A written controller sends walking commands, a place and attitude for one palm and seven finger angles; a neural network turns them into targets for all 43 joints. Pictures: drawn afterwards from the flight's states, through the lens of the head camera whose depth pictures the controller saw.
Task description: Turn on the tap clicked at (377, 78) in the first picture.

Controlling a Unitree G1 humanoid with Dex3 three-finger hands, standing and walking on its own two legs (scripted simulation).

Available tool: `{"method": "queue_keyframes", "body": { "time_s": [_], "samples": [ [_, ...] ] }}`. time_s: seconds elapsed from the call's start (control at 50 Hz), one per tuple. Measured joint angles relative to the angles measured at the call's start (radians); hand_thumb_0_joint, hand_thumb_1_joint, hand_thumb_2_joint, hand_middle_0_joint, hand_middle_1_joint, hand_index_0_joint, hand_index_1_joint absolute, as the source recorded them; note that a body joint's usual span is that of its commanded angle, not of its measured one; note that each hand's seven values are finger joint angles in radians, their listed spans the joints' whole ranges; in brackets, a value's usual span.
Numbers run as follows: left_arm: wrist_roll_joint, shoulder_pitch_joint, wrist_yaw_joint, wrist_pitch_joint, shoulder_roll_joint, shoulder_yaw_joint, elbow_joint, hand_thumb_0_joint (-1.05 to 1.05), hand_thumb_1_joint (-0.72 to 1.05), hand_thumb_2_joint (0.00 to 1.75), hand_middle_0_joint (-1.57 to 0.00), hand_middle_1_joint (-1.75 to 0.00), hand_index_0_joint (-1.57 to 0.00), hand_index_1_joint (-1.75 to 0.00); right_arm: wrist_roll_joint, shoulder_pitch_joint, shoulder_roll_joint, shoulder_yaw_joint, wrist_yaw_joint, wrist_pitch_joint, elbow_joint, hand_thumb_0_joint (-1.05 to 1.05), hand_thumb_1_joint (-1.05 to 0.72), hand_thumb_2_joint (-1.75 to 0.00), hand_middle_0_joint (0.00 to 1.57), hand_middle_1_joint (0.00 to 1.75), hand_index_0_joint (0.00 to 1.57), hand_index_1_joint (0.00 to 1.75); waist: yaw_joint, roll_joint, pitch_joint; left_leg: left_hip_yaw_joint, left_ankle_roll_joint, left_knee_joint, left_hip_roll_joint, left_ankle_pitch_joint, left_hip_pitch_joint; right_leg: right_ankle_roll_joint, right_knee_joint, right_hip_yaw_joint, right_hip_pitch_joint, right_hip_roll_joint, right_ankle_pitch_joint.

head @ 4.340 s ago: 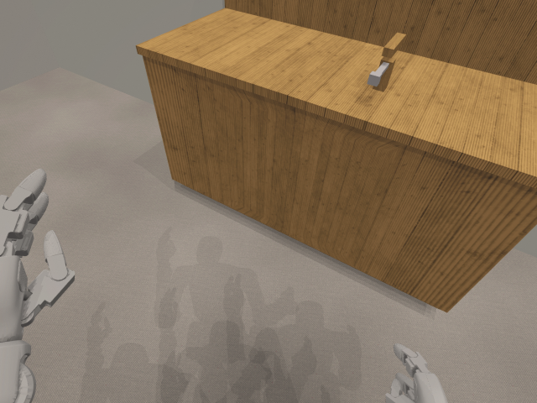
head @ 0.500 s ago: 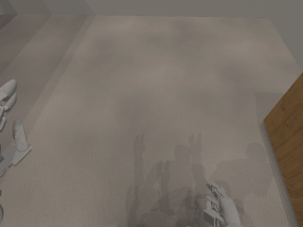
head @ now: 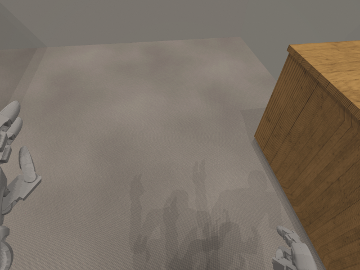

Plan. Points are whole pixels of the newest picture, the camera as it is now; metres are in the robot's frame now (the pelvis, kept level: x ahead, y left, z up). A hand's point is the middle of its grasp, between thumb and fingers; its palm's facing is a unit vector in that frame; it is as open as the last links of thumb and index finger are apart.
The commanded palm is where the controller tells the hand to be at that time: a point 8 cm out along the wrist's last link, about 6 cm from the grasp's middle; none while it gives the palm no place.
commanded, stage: turn to face it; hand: left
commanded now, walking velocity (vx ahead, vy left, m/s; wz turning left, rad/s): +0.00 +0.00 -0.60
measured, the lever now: out of the picture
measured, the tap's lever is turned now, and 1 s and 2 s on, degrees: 0 0 0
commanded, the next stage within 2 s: none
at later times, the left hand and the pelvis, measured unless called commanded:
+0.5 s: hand (132, 189) +0.21 +0.10 +0.18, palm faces +0.02 -0.84 -0.55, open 7.4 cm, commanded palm +0.17 +0.17 +0.18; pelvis -0.08 -0.04 +0.00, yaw -20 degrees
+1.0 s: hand (191, 225) +0.16 +0.01 +0.17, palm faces -0.15 -0.86 -0.48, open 7.4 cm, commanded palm +0.13 +0.08 +0.18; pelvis -0.16 -0.05 -0.02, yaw -37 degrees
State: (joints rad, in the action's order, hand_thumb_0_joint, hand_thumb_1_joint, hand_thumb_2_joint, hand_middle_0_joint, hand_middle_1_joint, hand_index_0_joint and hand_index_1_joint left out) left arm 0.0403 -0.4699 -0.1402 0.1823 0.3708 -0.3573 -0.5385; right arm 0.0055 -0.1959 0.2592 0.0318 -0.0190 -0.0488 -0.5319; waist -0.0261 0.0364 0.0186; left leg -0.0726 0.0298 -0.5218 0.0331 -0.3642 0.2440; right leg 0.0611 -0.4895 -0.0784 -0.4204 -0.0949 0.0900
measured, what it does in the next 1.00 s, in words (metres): walks backwards, turning right: right foot, then left foot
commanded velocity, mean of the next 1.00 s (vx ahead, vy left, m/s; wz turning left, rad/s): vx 0.00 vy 0.00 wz -0.60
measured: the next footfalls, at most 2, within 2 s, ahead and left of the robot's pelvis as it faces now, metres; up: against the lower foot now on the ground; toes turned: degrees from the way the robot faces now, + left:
right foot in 0.30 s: -0.01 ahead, -0.16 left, +0.00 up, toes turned -20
left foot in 0.68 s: +0.00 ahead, +0.08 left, +0.00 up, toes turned -20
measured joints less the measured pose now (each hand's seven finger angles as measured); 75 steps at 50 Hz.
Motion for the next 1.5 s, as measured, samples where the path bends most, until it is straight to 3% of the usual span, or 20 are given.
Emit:
{"method": "queue_keyframes", "body": {
  "time_s": [0.04, 0.12, 0.2, 0.28, 0.34, 0.4, 0.46, 0.64, 0.72, 0.78, 0.82, 0.94, 0.98, 1.04, 1.12, 1.2, 1.3, 1.38, 1.44, 1.5],
  "samples": [
    [-0.011, 0.024, 0.007, 0.004, 0.002, -0.005, 0.007, 0.01, 0.89, 0.90, -0.21, -0.30, -0.21, -0.31, -0.005, 0.007, -0.027, -0.008, -0.002, 0.004, 0.008, 0.01, -0.91, -0.90, 0.19, 0.30, 0.20, 0.29, -0.013, 0.015, -0.024, -0.031, -0.012, 0.004, 0.008, 0.110, -0.010, -0.040, -0.146, 0.001, -0.046, -0.002, 0.156],
    [-0.026, 0.036, 0.011, 0.001, -0.008, -0.011, 0.033, 0.01, 0.89, 0.90, -0.21, -0.30, -0.21, -0.30, 0.001, -0.009, -0.087, -0.027, 0.009, 0.028, 0.011, 0.01, -0.91, -0.90, 0.19, 0.30, 0.20, 0.29, -0.025, -0.016, -0.041, -0.069, -0.003, -0.023, 0.060, 0.064, -0.033, -0.100, -0.515, 0.092, -0.113, 0.047, 0.305],
    [-0.026, 0.047, 0.005, -0.008, -0.035, 0.012, 0.035, 0.01, 0.89, 0.90, -0.21, -0.30, -0.20, -0.30, 0.006, -0.025, -0.118, -0.056, 0.030, 0.055, -0.002, 0.01, -0.90, -0.90, 0.20, 0.30, 0.20, 0.30, -0.036, -0.072, -0.065, -0.108, 0.018, -0.029, 0.133, 0.064, -0.043, -0.124, -0.411, 0.152, -0.031, 0.106, 0.322],
    [-0.022, 0.068, 0.011, -0.011, 0.001, 0.004, 0.035, 0.01, 0.90, 0.90, -0.21, -0.30, -0.20, -0.30, 0.003, -0.032, -0.136, -0.074, 0.042, 0.079, -0.004, 0.01, -0.90, -0.90, 0.20, 0.30, 0.21, 0.30, -0.024, -0.091, -0.103, -0.143, 0.050, -0.080, 0.194, 0.054, -0.014, -0.125, -0.196, 0.179, 0.087, 0.122, 0.278],
    [-0.025, 0.086, 0.015, -0.003, 0.019, -0.004, 0.024, 0.01, 0.90, 0.90, -0.21, -0.30, -0.20, -0.30, 0.010, -0.022, -0.111, -0.066, 0.048, 0.086, -0.002, 0.01, -0.90, -0.90, 0.20, 0.30, 0.21, 0.30, 0.007, -0.125, -0.148, -0.115, 0.063, -0.211, 0.241, 0.008, 0.054, -0.058, -0.116, 0.206, 0.119, 0.092, 0.161],
    [-0.005, 0.043, 0.018, 0.005, 0.026, -0.015, -0.012, 0.01, 0.89, 0.90, -0.21, -0.30, -0.21, -0.30, 0.016, 0.017, -0.069, -0.041, 0.040, 0.050, -0.030, 0.01, -0.90, -0.90, 0.20, 0.30, 0.21, 0.30, 0.032, -0.108, -0.172, -0.006, 0.059, -0.485, 0.147, -0.134, 0.170, -0.012, -0.150, 0.169, 0.066, 0.083, 0.174],
    [0.007, -0.049, 0.013, 0.012, 0.039, -0.044, -0.056, 0.01, 0.89, 0.90, -0.22, -0.30, -0.21, -0.31, 0.012, 0.038, -0.033, -0.013, 0.025, 0.013, -0.041, 0.01, -0.90, -0.90, 0.20, 0.30, 0.20, 0.30, 0.054, -0.082, -0.171, 0.023, 0.063, -0.607, 0.079, -0.123, 0.232, -0.005, -0.117, 0.125, 0.053, 0.070, 0.139],
    [0.009, -0.069, -0.006, 0.003, 0.037, -0.050, -0.046, 0.01, 0.89, 0.90, -0.22, -0.30, -0.21, -0.31, 0.006, 0.004, 0.025, 0.025, -0.005, -0.014, -0.027, 0.02, -0.91, -0.90, 0.19, 0.30, 0.20, 0.29, 0.025, -0.017, -0.074, 0.007, 0.033, -0.214, 0.013, -0.085, 0.107, -0.002, -0.034, 0.030, 0.022, 0.031, 0.040],
    [-0.003, -0.014, 0.000, 0.000, 0.012, -0.028, -0.027, 0.01, 0.89, 0.90, -0.22, -0.30, -0.21, -0.31, 0.001, 0.001, 0.006, 0.013, -0.012, -0.004, -0.004, 0.01, -0.91, -0.90, 0.19, 0.30, 0.20, 0.29, 0.002, 0.013, -0.064, -0.030, -0.004, -0.035, 0.013, 0.096, 0.022, -0.036, -0.146, 0.003, -0.032, 0.016, 0.148],
    [-0.023, 0.020, 0.005, 0.000, -0.004, -0.022, 0.010, 0.01, 0.89, 0.90, -0.21, -0.30, -0.21, -0.31, 0.003, 0.000, -0.039, 0.003, -0.009, 0.018, 0.011, 0.01, -0.91, -0.90, 0.19, 0.30, 0.20, 0.29, -0.007, 0.000, -0.070, -0.056, -0.005, -0.051, 0.048, 0.086, 0.008, -0.083, -0.487, 0.062, -0.110, 0.034, 0.292],
    [-0.027, 0.034, 0.003, 0.000, -0.019, -0.009, 0.024, 0.01, 0.89, 0.90, -0.21, -0.30, -0.21, -0.30, 0.007, -0.004, -0.065, -0.010, 0.003, 0.035, 0.011, 0.01, -0.91, -0.90, 0.19, 0.30, 0.20, 0.29, -0.015, -0.028, -0.072, -0.066, 0.006, -0.050, 0.082, 0.083, 0.002, -0.104, -0.568, 0.107, -0.108, 0.065, 0.322],
    [-0.020, 0.047, 0.005, 0.002, -0.009, 0.001, 0.031, 0.01, 0.89, 0.90, -0.21, -0.30, -0.20, -0.30, 0.007, -0.017, -0.122, -0.062, 0.033, 0.078, 0.015, 0.01, -0.90, -0.90, 0.20, 0.30, 0.20, 0.30, -0.028, -0.092, -0.095, -0.112, 0.056, -0.099, 0.193, 0.077, 0.033, -0.126, -0.248, 0.173, 0.072, 0.121, 0.321],
    [-0.023, 0.068, 0.008, 0.005, 0.012, -0.007, 0.031, 0.01, 0.89, 0.90, -0.21, -0.30, -0.20, -0.30, 0.009, -0.018, -0.124, -0.069, 0.041, 0.088, 0.018, 0.01, -0.90, -0.90, 0.20, 0.30, 0.21, 0.30, -0.022, -0.105, -0.117, -0.110, 0.067, -0.178, 0.229, 0.048, 0.076, -0.094, -0.148, 0.184, 0.115, 0.112, 0.203],
    [-0.011, 0.080, 0.012, 0.006, 0.001, 0.001, 0.027, 0.01, 0.89, 0.90, -0.21, -0.30, -0.20, -0.30, 0.012, 0.020, -0.091, -0.058, 0.037, 0.064, -0.024, 0.01, -0.90, -0.90, 0.20, 0.30, 0.21, 0.30, 0.004, -0.118, -0.162, -0.002, 0.058, -0.433, 0.168, -0.123, 0.183, -0.023, -0.195, 0.174, 0.072, 0.090, 0.210],
    [0.010, -0.023, 0.015, 0.011, 0.008, -0.019, -0.029, 0.01, 0.89, 0.90, -0.21, -0.30, -0.21, -0.31, 0.008, 0.044, -0.050, -0.031, 0.024, 0.010, -0.047, 0.01, -0.90, -0.90, 0.20, 0.30, 0.21, 0.30, 0.036, -0.088, -0.173, 0.035, 0.066, -0.622, 0.075, -0.096, 0.260, -0.008, -0.132, 0.118, 0.065, 0.069, 0.162],
    [0.014, -0.084, 0.010, 0.021, 0.040, -0.045, -0.051, 0.01, 0.89, 0.90, -0.22, -0.30, -0.21, -0.31, 0.005, 0.026, -0.016, 0.002, 0.006, -0.014, -0.046, 0.02, -0.91, -0.90, 0.20, 0.30, 0.20, 0.30, 0.044, -0.058, -0.140, 0.015, 0.060, -0.482, 0.041, -0.073, 0.227, -0.001, -0.060, 0.074, 0.068, 0.048, 0.104],
    [0.009, -0.065, -0.002, 0.013, 0.044, -0.048, -0.041, 0.01, 0.89, 0.90, -0.22, -0.30, -0.21, -0.31, 0.006, 0.000, 0.019, 0.017, -0.003, -0.019, -0.030, 0.02, -0.91, -0.90, 0.19, 0.30, 0.20, 0.29, 0.024, -0.023, -0.084, 0.008, 0.034, -0.202, 0.012, -0.069, 0.106, -0.006, -0.026, 0.022, 0.046, 0.025, 0.060],
    [-0.004, -0.015, 0.001, 0.008, 0.028, -0.036, -0.026, 0.01, 0.89, 0.90, -0.22, -0.30, -0.21, -0.31, 0.004, 0.001, 0.011, 0.015, -0.010, -0.011, -0.005, 0.01, -0.91, -0.90, 0.19, 0.30, 0.20, 0.29, 0.006, 0.010, -0.072, -0.030, -0.009, -0.026, 0.012, 0.099, 0.021, -0.038, -0.136, -0.007, -0.009, 0.013, 0.159],
    [-0.021, 0.012, 0.003, 0.007, 0.010, -0.029, 0.009, 0.01, 0.89, 0.90, -0.21, -0.30, -0.21, -0.31, 0.003, 0.006, -0.027, 0.007, -0.009, 0.009, 0.012, 0.01, -0.91, -0.90, 0.19, 0.30, 0.20, 0.29, -0.003, 0.000, -0.077, -0.062, -0.013, -0.045, 0.044, 0.078, 0.009, -0.082, -0.445, 0.058, -0.086, 0.037, 0.304],
    [-0.023, 0.021, 0.001, -0.004, -0.019, -0.004, 0.017, 0.01, 0.89, 0.90, -0.21, -0.30, -0.21, -0.30, 0.012, 0.002, -0.060, -0.013, 0.009, 0.036, 0.018, 0.01, -0.91, -0.90, 0.19, 0.30, 0.20, 0.29, -0.019, -0.041, -0.080, -0.089, 0.002, -0.047, 0.096, 0.071, -0.004, -0.109, -0.485, 0.125, -0.067, 0.084, 0.335]
  ]
}}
